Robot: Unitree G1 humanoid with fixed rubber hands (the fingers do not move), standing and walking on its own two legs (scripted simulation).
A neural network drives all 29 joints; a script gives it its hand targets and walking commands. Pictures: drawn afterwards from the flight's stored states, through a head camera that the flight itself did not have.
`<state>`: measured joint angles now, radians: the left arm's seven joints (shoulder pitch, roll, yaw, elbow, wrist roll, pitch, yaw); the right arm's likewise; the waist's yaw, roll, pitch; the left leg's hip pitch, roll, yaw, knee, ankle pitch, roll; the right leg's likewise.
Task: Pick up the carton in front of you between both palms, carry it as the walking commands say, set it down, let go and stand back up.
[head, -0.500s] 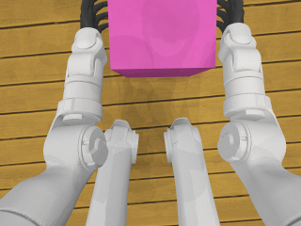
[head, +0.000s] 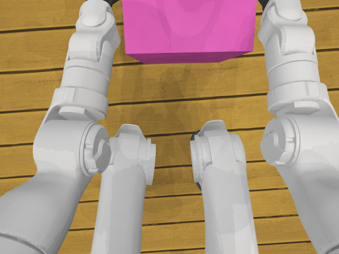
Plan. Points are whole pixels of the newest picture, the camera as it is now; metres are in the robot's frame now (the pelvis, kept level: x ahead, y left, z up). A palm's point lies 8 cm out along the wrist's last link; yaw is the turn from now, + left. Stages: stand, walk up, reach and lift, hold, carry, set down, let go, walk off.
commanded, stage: set down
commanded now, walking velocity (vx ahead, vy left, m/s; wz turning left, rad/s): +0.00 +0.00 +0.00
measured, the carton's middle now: (184, 10) +0.54 -0.05 -0.25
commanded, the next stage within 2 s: none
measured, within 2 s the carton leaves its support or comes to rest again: rests again in 0.14 s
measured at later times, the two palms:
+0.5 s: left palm (102, 7) +0.53 +0.10 -0.17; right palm (275, 6) +0.52 -0.21 -0.17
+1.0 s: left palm (99, 13) +0.53 +0.11 -0.20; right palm (270, 17) +0.51 -0.22 -0.20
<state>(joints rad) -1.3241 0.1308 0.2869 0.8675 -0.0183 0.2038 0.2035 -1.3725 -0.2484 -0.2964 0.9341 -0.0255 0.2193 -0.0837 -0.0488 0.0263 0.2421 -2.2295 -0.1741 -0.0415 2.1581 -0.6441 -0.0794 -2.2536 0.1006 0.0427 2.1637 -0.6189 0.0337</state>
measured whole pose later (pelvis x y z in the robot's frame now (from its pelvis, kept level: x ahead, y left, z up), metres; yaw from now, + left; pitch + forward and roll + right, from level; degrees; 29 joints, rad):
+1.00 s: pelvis -0.01 +0.00 -0.02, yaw -1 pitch +32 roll +1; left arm -1.47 0.22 0.32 1.06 0.05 0.11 0.08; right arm -1.48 -0.34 -0.33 1.13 -0.07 0.10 0.01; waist -0.04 0.02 0.48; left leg -2.16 -0.13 -0.02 2.23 -0.64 -0.06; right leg -2.19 0.06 0.01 2.23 -0.61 0.01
